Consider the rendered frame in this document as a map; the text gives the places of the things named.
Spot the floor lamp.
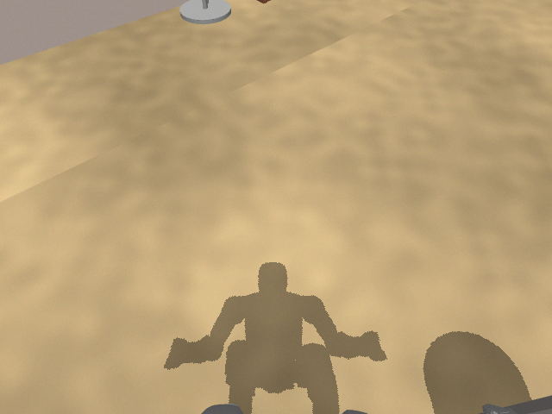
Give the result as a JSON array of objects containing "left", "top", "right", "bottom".
[{"left": 179, "top": 0, "right": 231, "bottom": 24}]

